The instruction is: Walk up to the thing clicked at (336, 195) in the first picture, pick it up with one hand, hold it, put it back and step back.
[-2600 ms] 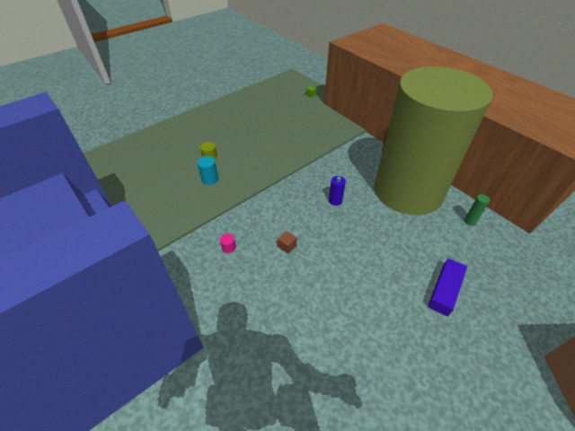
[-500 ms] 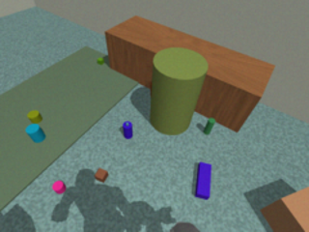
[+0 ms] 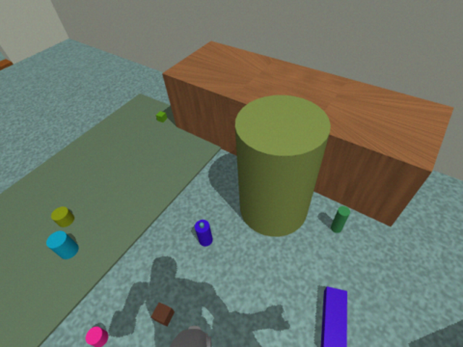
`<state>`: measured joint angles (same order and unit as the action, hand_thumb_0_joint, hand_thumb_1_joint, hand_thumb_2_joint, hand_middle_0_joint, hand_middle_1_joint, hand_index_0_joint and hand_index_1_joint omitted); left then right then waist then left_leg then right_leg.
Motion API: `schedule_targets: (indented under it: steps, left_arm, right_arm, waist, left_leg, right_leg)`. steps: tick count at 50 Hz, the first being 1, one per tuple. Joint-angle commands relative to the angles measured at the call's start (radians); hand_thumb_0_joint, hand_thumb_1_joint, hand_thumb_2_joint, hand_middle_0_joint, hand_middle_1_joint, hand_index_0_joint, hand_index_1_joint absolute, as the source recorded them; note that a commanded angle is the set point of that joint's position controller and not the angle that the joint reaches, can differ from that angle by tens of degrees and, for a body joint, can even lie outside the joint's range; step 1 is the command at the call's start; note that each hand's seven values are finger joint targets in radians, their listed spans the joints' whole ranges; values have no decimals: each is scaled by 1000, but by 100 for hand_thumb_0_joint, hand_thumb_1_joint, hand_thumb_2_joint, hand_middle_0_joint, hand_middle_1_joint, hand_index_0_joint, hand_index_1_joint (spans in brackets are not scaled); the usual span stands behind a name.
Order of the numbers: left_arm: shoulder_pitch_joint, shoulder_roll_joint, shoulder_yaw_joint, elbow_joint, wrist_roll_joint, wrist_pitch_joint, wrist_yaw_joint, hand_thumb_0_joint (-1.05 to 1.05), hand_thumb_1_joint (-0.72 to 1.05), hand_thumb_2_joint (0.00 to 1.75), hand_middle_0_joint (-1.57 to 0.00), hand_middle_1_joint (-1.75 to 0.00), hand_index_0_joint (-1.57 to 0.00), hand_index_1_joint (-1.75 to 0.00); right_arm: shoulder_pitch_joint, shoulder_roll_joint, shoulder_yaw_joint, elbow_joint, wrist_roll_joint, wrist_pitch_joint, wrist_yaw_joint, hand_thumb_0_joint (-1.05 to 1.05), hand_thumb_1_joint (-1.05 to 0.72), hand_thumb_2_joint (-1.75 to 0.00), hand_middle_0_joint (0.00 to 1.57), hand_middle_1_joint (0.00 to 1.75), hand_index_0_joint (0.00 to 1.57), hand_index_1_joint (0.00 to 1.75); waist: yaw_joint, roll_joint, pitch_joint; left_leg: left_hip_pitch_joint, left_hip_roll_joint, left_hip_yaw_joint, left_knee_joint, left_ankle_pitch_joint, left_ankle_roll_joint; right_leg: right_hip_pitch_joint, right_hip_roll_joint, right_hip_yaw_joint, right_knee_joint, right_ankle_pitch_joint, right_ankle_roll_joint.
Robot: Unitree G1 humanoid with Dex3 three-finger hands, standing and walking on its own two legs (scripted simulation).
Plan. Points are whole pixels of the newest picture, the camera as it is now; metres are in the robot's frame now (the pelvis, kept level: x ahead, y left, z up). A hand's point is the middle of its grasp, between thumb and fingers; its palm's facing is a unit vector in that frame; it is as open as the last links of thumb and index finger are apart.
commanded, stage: walk up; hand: left
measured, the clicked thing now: (203, 232) +0.71 +0.20 -0.69
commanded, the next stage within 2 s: none
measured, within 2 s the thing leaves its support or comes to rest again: neither
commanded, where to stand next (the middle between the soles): +0.41 +0.05 m, yaw +1 degrees
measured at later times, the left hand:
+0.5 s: hand (92, 303) +0.24 +0.33 -0.14, palm faces -0.07 -0.93 -0.35, open 7.4 cm
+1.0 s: hand (111, 253) +0.35 +0.32 -0.13, palm faces -0.01 -0.91 -0.42, open 7.4 cm
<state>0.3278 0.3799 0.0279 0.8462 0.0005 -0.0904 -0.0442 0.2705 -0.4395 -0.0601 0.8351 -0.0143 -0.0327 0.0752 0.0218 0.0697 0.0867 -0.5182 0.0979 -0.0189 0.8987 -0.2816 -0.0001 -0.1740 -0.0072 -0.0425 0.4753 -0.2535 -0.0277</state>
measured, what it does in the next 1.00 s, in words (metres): walks ahead: left foot, then right foot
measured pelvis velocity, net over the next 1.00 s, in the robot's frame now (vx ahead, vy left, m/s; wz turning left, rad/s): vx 0.31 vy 0.04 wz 0.01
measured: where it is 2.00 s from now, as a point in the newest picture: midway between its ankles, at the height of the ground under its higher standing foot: (237, 312)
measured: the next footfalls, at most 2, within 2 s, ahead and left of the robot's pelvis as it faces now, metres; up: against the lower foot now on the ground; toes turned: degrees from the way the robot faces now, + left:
left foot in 0.14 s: +0.20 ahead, +0.17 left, +0.00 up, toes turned +6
right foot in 0.62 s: +0.36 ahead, -0.09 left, +0.00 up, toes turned -4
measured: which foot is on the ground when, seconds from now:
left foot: up 0.00-0.12, down 0.14-0.64, up 0.66-1.00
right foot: down 0.00-0.18, up 0.20-0.60, down 0.62-1.00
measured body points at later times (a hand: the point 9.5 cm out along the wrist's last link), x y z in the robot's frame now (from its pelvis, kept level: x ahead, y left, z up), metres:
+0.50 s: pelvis +0.17 +0.05 +0.00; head +0.19 +0.06 +0.45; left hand +0.24 +0.38 -0.12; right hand +0.21 -0.26 -0.11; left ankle +0.16 +0.16 -0.74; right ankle +0.28 -0.10 -0.70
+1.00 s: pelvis +0.31 +0.04 -0.01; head +0.34 +0.02 +0.44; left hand +0.35 +0.36 -0.10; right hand +0.38 -0.28 -0.13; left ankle +0.40 +0.19 -0.72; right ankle +0.32 -0.08 -0.74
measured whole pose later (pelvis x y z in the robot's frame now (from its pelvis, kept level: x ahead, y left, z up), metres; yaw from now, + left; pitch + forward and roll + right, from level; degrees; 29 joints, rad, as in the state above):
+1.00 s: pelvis +0.31 +0.04 -0.01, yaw +1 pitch -3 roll +0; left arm 0.31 0.40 0.03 0.85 0.01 -0.06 -0.02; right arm 0.27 -0.43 -0.05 0.88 -0.02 -0.02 0.05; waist 0.03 0.05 0.10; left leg -0.44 0.08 -0.01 0.71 -0.22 -0.01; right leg -0.22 -0.04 -0.07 0.56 -0.29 -0.01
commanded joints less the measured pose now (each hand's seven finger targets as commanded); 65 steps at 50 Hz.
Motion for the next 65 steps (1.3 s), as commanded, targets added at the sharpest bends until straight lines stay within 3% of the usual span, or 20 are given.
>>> schedule_targets:
  steps: [1, 4, 7, 8, 9, 10, 11, 15, 22, 30, 31, 32, 34, 39, 44, 49, 52, 54, 55, 65]
  left_arm:
    - [-14, 309, 107, -93, 9, -33, 18, 0, 90, 90, -20, -30, -20, -30]
    - [-4, 321, 103, -83, 7, -25, 16, 0, 90, 90, -20, -30, -20, -30]
    - [-30, 280, 82, -96, 14, -18, 18, 0, 90, 90, -20, -30, -20, -30]
    - [26, 212, 58, -90, 9, -13, 18, 0, 90, 90, -20, -30, -20, -30]
    - [88, 136, 39, -94, -5, -9, 15, 0, 90, 90, -20, -30, -20, -30]
    - [84, 246, 63, -62, 2, 3, 33, 0, 90, 90, -20, -30, -20, -30]
    - [48, 284, 67, -56, 7, 5, 40, 0, 90, 90, -20, -30, -20, -30]
    - [84, 252, 68, -7, -10, 14, 20, 0, 90, 90, -20, -30, -20, -30]
    - [-43, 221, 72, -47, 8, 27, -10, 0, 90, 90, -20, -30, -20, -30]
    - [67, 225, 93, 6, 10, -10, 8, 0, 90, 90, -20, -30, -20, -30]
    - [139, 275, 113, 21, 18, -20, 20, 0, 90, 90, -20, -30, -20, -30]
    - [166, 353, 134, 6, 18, -26, 31, 0, 90, 90, -20, -30, -20, -30]
    - [81, 376, 126, -25, 0, -15, 30, 0, 90, 90, -20, -30, -20, -30]
    - [4, 285, 94, -45, -3, -23, 36, 0, 90, 90, -20, -30, -20, -30]
    - [-37, 273, 85, -74, 12, -13, 37, 0, 90, 90, -20, -30, -20, -30]
    - [-49, 261, 67, -54, 5, 12, 50, 0, 90, 90, -20, -30, -20, -30]
    - [-69, 198, 39, -62, -13, 38, 55, 0, 90, 90, -20, -30, -20, -30]
    - [26, 168, 26, -44, -13, 53, 51, 0, 90, 90, -20, -30, -20, -30]
    - [50, 229, 45, -16, -4, 61, 59, 0, 90, 90, -20, -30, -20, -30]
    - [42, 181, 50, 95, 14, 42, 55, 0, 90, 90, -20, -30, -20, -30]
  right_arm:
    - [-32, -149, -60, -76, -3, -27, 5, 0, -90, -90, 20, 30, 20, 30]
    - [-54, -143, -63, -78, -6, -42, 8, 0, -90, -90, 20, 30, 20, 30]
    - [136, -197, -88, -14, -9, -53, -9, 0, -90, -90, 20, 30, 20, 30]
    - [230, -255, -108, 12, -19, -61, -23, 0, -90, -90, 20, 30, 20, 30]
    - [209, -309, -113, -24, -21, -70, -31, 0, -90, -90, 20, 30, 20, 30]
    - [178, -332, -116, -41, 9, -67, -32, 0, -90, -90, 20, 30, 20, 30]
    - [151, -318, -113, -44, 21, -62, -32, 0, -90, -90, 20, 30, 20, 30]
    - [70, -215, -66, -62, 24, -75, -44, 0, -90, -90, 20, 30, 20, 30]
    - [93, -238, -72, -81, 13, -70, -43, 0, -90, -90, 20, 30, 20, 30]
    - [52, -183, -48, -117, 17, -42, -39, 0, -90, -90, 20, 30, 20, 30]
    - [100, -131, -27, -119, 19, -42, -40, 0, -90, -90, 20, 30, 20, 30]
    - [156, -67, -4, -130, 18, -42, -36, 0, -90, -90, 20, 30, 20, 30]
    - [112, -215, -43, -88, 5, -18, -55, 0, -90, -90, 20, 30, 20, 30]
    - [142, -167, -42, -26, 11, -7, -34, 0, -90, -90, 20, 30, 20, 30]
    - [101, -136, -42, -17, 1, 4, -30, 0, -90, -90, 20, 30, 20, 30]
    - [33, -98, -28, 7, 5, -13, -54, 0, -90, -90, 20, 30, 20, 30]
    - [88, -165, -43, 42, -4, -28, -73, 0, -90, -90, 20, 30, 20, 30]
    - [88, -264, -62, 10, -6, -38, -71, 0, -90, -90, 20, 30, 20, 30]
    - [54, -308, -79, 12, 8, -31, -68, 0, -90, -90, 20, 30, 20, 30]
    - [-121, -206, -32, -23, 0, 3, -65, 0, -90, -90, 20, 30, 20, 30]
  waist:
    - [17, -213, 1]
    - [10, -212, -33]
    - [-106, -67, -115]
    - [-141, 148, -166]
    - [-100, 290, -156]
    - [-100, 152, -137]
    - [-85, 112, -79]
    - [-23, 62, -23]
    - [-57, 91, 13]
    - [36, -64, -107]
    - [67, -215, -169]
    - [57, -399, -208]
    - [50, -244, -98]
    - [-6, -205, -19]
    - [-15, -256, 6]
    - [-8, -233, -91]
    - [-50, -44, -142]
    - [-25, 98, -154]
    - [-30, 138, -149]
    - [6, 125, -107]
  left_leg:
    - [74, 22, 22, -215, 95, -6]
    - [176, -6, 52, -294, 103, 16]
    - [493, -52, 59, -345, 54, 44]
    - [604, 42, -107, -475, -149, 83]
    - [670, 257, -503, -596, -229, 151]
    - [608, 340, -634, -652, -264, 229]
    - [536, 345, -611, -640, -201, 270]
    - [366, 168, -172, -606, 237, 148]
    - [347, 158, -105, -673, 42, 230]
    - [254, 85, 4, -301, 221, 146]
    - [166, 17, 58, -76, 148, 115]
    - [-21, -93, 81, 124, -212, 60]
    - [-126, -56, -17, 233, -288, 44]
    - [-13, -32, -43, 142, -63, 28]
    - [54, -30, 5, -53, 4, -11]
    - [240, -57, 61, -258, 144, -2]
    - [415, -9, -23, -447, 326, 49]
    - [445, 247, -439, -579, 57, 190]
    - [443, 300, -491, -594, -108, 272]
    - [166, 114, -143, -466, -33, 175]
  right_leg:
    - [-101, -233, 173, -215, -79, -189]
    - [-105, -244, 170, -152, -51, -174]
    - [-237, -189, 112, 112, 25, -119]
    - [-328, -90, 22, 420, 35, -77]
    - [-520, 48, 21, 626, -246, -17]
    - [-532, 16, 81, 696, -276, -28]
    - [-538, -25, 109, 735, -256, -34]
    - [-376, -72, 122, 598, -80, -16]
    - [-369, -98, 34, 332, 3, 27]
    - [75, -7, -15, -4, 119, -12]
    - [219, -72, 90, -66, 25, -36]
    - [324, -334, 497, -144, -68, -99]
    - [184, -454, 708, -219, -269, -267]
    - [-13, -247, 258, -204, 40, -164]
    - [-112, -214, 122, -201, 106, -172]
    - [-102, -226, 57, 24, 539, -156]
    - [-188, -142, 32, 234, 224, -63]
    - [-342, 24, 26, 447, -329, -14]
    - [-356, -31, 41, 536, -355, -17]
    - [-47, -2, -21, 100, -71, 14]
